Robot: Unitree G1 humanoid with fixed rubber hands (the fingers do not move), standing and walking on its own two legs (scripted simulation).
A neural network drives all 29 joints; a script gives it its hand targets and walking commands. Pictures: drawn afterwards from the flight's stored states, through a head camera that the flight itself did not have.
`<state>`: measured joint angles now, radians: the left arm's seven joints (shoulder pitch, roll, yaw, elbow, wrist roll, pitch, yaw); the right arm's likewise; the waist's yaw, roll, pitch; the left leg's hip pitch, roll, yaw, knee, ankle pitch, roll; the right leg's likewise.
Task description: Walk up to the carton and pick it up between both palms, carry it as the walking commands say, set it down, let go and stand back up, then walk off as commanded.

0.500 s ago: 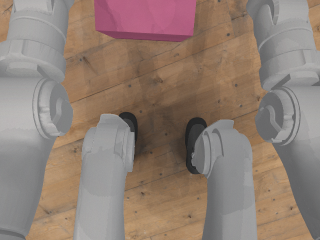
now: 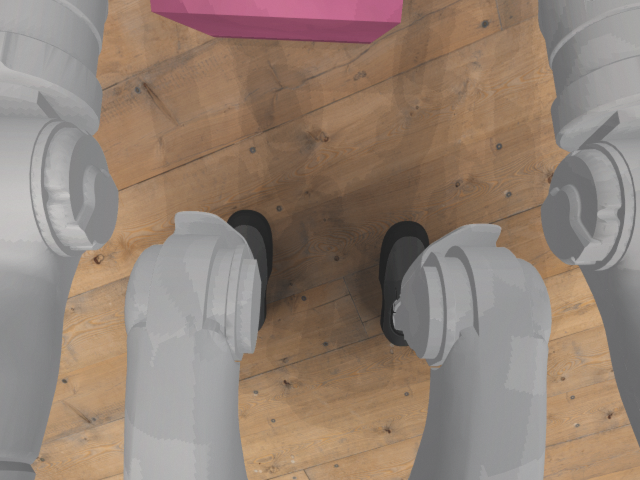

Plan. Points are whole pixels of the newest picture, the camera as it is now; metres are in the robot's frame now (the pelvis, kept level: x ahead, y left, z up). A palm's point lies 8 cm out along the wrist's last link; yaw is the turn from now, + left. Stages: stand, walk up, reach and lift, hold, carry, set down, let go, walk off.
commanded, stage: reach and lift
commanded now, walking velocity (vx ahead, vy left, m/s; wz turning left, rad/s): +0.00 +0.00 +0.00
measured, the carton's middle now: out of the picture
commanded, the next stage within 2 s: none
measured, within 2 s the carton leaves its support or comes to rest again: leaves its support in 1.52 s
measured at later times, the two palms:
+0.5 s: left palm out of the picture +0.57 +0.20 -0.18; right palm out of the picture +0.57 -0.09 -0.19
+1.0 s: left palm out of the picture +0.57 +0.20 -0.19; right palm out of the picture +0.57 -0.10 -0.19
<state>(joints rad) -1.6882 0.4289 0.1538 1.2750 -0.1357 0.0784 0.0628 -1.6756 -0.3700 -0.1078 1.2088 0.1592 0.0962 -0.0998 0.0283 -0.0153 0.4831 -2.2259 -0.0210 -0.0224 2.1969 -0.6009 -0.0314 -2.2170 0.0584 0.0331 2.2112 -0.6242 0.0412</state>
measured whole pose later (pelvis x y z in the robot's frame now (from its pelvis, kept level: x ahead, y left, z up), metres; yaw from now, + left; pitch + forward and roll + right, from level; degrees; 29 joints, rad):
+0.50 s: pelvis +0.00 +0.00 +0.00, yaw +1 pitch +35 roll +0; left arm -1.68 0.40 0.22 1.23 -0.06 0.11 0.05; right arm -1.70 -0.24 -0.25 1.18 -0.02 0.12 -0.08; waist 0.02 0.00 0.52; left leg -2.21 -0.03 -0.01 2.20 -0.59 -0.02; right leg -2.19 0.05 0.05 2.22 -0.63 0.05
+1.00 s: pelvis +0.01 +0.00 -0.01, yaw +1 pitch +35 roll +0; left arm -1.54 0.33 0.38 0.98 0.04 0.19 -0.01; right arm -1.58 -0.20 -0.33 0.99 -0.09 0.22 0.02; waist 0.01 -0.01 0.48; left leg -2.23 -0.03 -0.01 2.23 -0.63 -0.02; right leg -2.21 0.06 0.05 2.25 -0.66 0.05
